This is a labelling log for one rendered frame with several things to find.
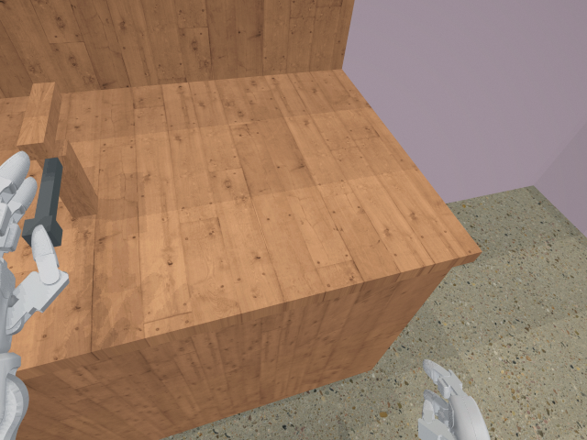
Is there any tap lever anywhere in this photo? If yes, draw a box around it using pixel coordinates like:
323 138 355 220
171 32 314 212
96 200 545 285
22 158 63 247

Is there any robot left forearm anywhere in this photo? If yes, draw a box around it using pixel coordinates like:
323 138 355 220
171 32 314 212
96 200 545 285
0 352 29 440

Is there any robot left hand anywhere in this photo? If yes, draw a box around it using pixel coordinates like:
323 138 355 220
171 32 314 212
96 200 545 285
0 151 70 354

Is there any robot right hand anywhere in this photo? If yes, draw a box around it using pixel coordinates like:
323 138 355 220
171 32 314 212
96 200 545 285
418 359 491 440

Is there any counter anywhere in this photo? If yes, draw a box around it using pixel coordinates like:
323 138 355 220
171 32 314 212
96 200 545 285
0 0 482 440

